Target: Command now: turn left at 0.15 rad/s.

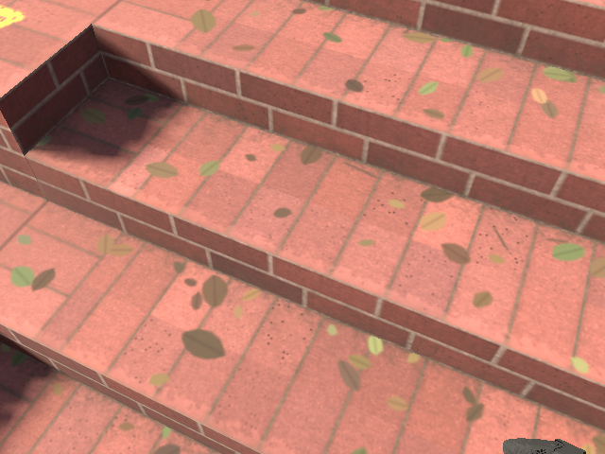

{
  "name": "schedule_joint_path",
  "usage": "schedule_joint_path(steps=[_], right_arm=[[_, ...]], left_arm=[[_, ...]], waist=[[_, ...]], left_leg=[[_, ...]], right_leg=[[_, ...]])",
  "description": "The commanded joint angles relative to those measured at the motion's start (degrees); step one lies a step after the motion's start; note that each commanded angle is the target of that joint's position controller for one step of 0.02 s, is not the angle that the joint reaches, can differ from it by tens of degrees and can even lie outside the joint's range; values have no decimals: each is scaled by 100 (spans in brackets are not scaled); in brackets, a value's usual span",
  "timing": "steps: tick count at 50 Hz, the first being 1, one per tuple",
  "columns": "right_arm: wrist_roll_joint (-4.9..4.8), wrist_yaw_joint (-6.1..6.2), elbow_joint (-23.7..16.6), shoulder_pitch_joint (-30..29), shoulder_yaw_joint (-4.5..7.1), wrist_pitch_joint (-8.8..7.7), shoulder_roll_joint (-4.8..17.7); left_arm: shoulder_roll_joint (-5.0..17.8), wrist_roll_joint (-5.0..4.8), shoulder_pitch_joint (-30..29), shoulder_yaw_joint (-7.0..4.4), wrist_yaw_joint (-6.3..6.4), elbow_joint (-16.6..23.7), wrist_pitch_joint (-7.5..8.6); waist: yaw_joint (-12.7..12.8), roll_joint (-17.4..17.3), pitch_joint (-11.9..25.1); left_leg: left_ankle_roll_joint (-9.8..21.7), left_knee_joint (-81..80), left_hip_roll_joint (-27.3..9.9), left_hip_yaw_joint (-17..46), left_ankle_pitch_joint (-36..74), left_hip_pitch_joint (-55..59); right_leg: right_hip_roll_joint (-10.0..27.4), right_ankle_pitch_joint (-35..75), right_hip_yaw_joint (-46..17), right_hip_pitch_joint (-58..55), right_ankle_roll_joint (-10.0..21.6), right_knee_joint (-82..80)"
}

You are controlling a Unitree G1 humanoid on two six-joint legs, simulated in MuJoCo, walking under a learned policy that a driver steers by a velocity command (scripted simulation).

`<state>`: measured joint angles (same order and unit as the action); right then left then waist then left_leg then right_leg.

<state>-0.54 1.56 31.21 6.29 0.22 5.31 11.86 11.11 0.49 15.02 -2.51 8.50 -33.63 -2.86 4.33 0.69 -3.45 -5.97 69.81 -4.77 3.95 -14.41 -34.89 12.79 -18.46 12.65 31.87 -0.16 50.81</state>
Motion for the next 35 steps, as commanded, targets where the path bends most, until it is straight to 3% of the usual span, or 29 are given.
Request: schedule_joint_path(steps=[1,2,3,4,5,6,7,8,9,10,11,12,13,14,15,17,19,20,21,22,23,24,26,27,30,32,33,34,35], right_arm=[[-114,-94,-92,200,152,-124,278],[-78,-110,131,507,249,-173,356],[-14,-131,402,542,363,-233,495],[46,-180,651,720,461,-260,570],[117,-217,797,585,428,-269,407],[185,-318,731,401,444,-401,601],[274,-384,461,-9,451,-538,1012],[278,-406,160,-435,416,-606,1052],[200,-345,-112,-1044,370,-633,1101],[51,-241,-340,-1520,297,-650,1043],[-18,-154,-377,-1637,309,-629,999],[-10,-53,-435,-1421,300,-624,902],[-11,15,-413,-1220,305,-612,940],[-15,118,-459,-1001,361,-642,1023],[3,169,-456,-974,353,-643,1033],[-27,93,-537,-1184,323,-617,978],[-158,-1,-596,-1723,309,-548,916],[-224,-38,-342,-1665,249,-392,663],[-107,-116,-438,-1517,134,-307,60],[14,-235,-1205,-1996,60,-172,-137],[-312,-235,-1123,-1248,187,-123,214],[-265,-214,-1155,-1134,238,-155,618],[72,-35,-978,-556,295,-154,812],[98,6,-925,-472,262,-199,735],[-48,-14,-631,-228,141,-163,290],[-94,-133,-44,-144,94,-145,-49],[-54,-220,288,36,-1,-135,-414],[102,-293,660,441,-177,-209,-834],[192,-333,926,372,-216,-303,-580]], left_arm=[[969,-99,-343,-357,-52,384,-3],[860,-101,-295,-331,-95,327,-77],[624,-21,108,-291,-192,183,-188],[463,1,135,-268,-314,72,-220],[256,-120,-39,-229,-374,-31,-250],[336,-105,225,-283,-506,-114,-261],[353,-252,555,-302,-522,-167,-198],[472,-309,920,-326,-465,-302,-164],[661,-159,1179,-336,-372,-283,-163],[781,48,1229,-298,-321,-161,-195],[849,171,1431,-250,-298,-176,-239],[778,260,1263,-201,-295,-187,-252],[679,263,1058,-154,-326,-66,-279],[791,208,887,-215,-354,16,-342],[815,176,972,-222,-348,56,-396],[688,166,1390,-171,-375,116,-442],[305,280,2300,-48,-450,-53,-415],[-166,225,2982,85,-493,-473,-366],[-353,247,3124,164,-561,-822,-286],[382,218,1962,139,-554,-224,-40],[841,189,195,114,-592,622,141],[912,155,-448,114,-607,972,262],[1056,-7,-429,52,-479,745,387],[880,-30,-123,105,-322,449,365],[537,-14,434,113,-50,70,123],[488,-172,998,-20,-72,-167,-37],[296,-152,1093,-11,-120,-194,-75],[-255,-71,991,142,-254,-203,-122],[-664,8,1253,257,-385,-268,-141]], waist=[[-102,798,987],[-170,524,978],[31,-333,980],[-65,-963,899],[-63,-1222,705],[52,-1863,932],[189,-1902,1230],[277,-1456,1463],[624,-1192,1482],[874,-1393,1214],[988,-1226,996],[755,-827,976],[607,-649,981],[313,-679,1052],[260,-591,1022],[452,-620,1001],[1041,-350,1106],[1368,315,978],[1112,1884,761],[540,3129,-63],[-278,2201,-379],[-440,842,-819],[-569,-131,-554],[-514,15,-94],[-350,409,385],[30,-163,362],[150,-533,106],[116,-770,125],[363,-782,361]], left_leg=[[400,-2374,-87,-497,193,982],[525,-3253,120,-671,768,1572],[518,-3723,574,-1067,1367,2193],[585,-3778,617,-1053,2003,2587],[838,-4455,482,-915,2479,2510],[1067,-3960,-10,-208,4284,3066],[1372,-3403,-750,555,5198,3213],[1412,-3255,-1281,924,5040,3075],[1223,-3135,-1444,1139,4117,2920],[1160,-2928,-1673,1548,3884,2794],[1252,-2887,-1688,1511,3404,2750],[1314,-3027,-1681,1502,3341,2788],[1344,-3199,-1668,1453,3402,2910],[1400,-3185,-1937,1730,3123,2689],[1397,-3102,-1902,1741,3057,2737],[1198,-2973,-1551,1309,2947,2773],[700,-2515,-990,531,2052,2383],[420,-1702,12,-680,745,2200],[83,830,821,-1469,-2579,1093],[-166,2970,1549,-901,-2914,930],[151,3654,1516,393,-2503,759],[279,3867,1390,415,-2126,714],[294,2908,914,650,-1153,636],[283,2177,854,589,-408,961],[407,-2620,504,-171,-94,1693],[506,-5438,447,-661,1394,2861],[588,-6194,460,-713,1771,2979],[691,-5871,282,-717,1866,3265],[826,-4457,-160,-333,3473,3563]], right_leg=[[961,-627,-1748,-673,733,-1410],[691,-688,-1393,-445,514,-873],[52,-491,-788,-204,217,-72],[-487,-407,-191,120,2,776],[-830,-1021,12,243,43,1366],[-1435,-2143,-5,904,-149,3226],[-1954,-2526,-830,1549,-325,4713],[-2055,-2563,-1468,1622,-410,5482],[-1804,-2252,-1791,1546,-363,5570],[-1288,-2166,-2537,1584,-251,5071],[-1277,-1997,-2195,1599,-242,4365],[-1242,-1972,-1892,1387,-226,3797],[-1161,-2053,-1712,1211,-185,3164],[-1029,-1919,-2290,1000,-174,3661],[-1048,-1975,-2371,1132,-128,3797],[-1044,-2208,-2184,1084,-92,3350],[-818,-1629,-1519,16,114,1262],[-1462,-1457,-121,-948,189,-659],[-1486,-431,-467,-1580,421,-619],[-1573,-750,-3686,1105,1314,-1784],[-658,-1825,-5250,1907,1560,-2627],[-328,-1832,-5420,2376,1388,-2520],[-142,-496,-4883,1706,1291,-970],[-357,-116,-4387,1496,1247,-300],[-938,136,-3314,741,947,90],[-1260,-1177,-2781,803,700,851],[-1621,-1992,-2350,987,586,1884],[-1918,-2410,-1965,1694,434,3647],[-2054,-2620,-2067,2710,281,5512]])
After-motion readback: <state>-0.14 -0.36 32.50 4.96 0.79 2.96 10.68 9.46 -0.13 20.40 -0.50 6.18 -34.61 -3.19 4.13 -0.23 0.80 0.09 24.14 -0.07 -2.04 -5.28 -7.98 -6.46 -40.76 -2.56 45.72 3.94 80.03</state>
